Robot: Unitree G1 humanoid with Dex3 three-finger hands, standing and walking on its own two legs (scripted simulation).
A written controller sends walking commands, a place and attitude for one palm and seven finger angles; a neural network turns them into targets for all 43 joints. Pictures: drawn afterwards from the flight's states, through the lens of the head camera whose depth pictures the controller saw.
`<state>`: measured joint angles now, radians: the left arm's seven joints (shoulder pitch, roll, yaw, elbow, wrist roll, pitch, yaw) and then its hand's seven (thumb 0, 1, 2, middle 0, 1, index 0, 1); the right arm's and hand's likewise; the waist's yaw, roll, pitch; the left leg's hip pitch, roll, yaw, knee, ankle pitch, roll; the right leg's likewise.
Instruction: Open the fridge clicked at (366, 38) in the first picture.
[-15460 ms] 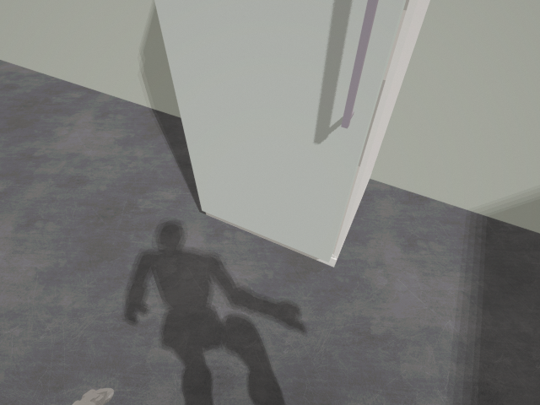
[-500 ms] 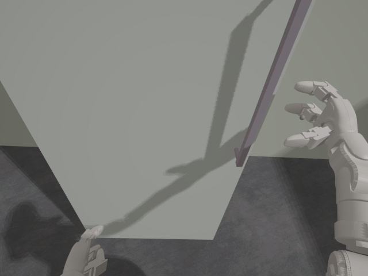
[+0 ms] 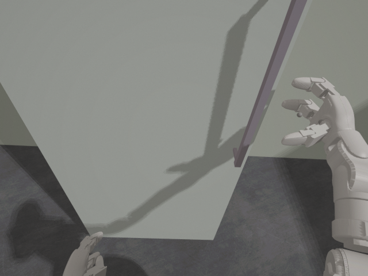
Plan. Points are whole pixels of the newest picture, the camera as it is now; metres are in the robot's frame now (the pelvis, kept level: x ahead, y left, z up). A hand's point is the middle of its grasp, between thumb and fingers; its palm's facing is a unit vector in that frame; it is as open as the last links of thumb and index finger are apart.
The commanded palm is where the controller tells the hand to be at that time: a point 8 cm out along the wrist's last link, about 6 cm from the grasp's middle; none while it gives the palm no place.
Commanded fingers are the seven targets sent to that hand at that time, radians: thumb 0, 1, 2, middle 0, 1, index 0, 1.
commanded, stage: feel for the door with the fingertips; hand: right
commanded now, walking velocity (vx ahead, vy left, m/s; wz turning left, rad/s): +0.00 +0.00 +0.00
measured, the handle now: (260, 91) +0.44 -0.12 +0.23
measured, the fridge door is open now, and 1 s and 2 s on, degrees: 0 0 0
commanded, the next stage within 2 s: slide the fingers in behind the handle in 0.68 s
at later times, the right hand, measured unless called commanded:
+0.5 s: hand (275, 109) +0.39 -0.14 +0.22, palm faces -0.01 +1.00 -0.01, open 14.0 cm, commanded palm +0.37 -0.19 +0.22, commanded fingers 0.00 0.50 -0.30 0.30 1.20 0.30 1.20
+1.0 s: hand (277, 107) +0.40 -0.15 +0.22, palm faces +0.00 +1.00 -0.01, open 13.8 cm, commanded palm +0.37 -0.20 +0.22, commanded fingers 0.00 0.50 -0.30 0.30 1.20 0.30 1.20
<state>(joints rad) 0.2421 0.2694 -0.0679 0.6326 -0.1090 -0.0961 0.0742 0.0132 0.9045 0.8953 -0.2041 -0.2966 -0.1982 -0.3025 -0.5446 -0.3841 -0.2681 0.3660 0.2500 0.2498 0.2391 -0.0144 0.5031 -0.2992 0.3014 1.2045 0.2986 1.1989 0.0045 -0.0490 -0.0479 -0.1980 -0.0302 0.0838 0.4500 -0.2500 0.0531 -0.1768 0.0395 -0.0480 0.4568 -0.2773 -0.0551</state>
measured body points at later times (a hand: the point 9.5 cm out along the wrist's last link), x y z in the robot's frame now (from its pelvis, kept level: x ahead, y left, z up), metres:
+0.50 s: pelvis +0.00 +0.00 +0.00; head -0.02 +0.02 +0.45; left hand +0.18 +0.22 -0.09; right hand +0.39 -0.20 +0.22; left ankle +0.00 +0.08 -0.74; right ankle -0.02 -0.08 -0.74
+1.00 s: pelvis -0.01 +0.01 +0.00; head -0.03 +0.03 +0.45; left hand +0.14 +0.26 -0.10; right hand +0.39 -0.20 +0.22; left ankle +0.00 +0.08 -0.74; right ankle -0.02 -0.08 -0.74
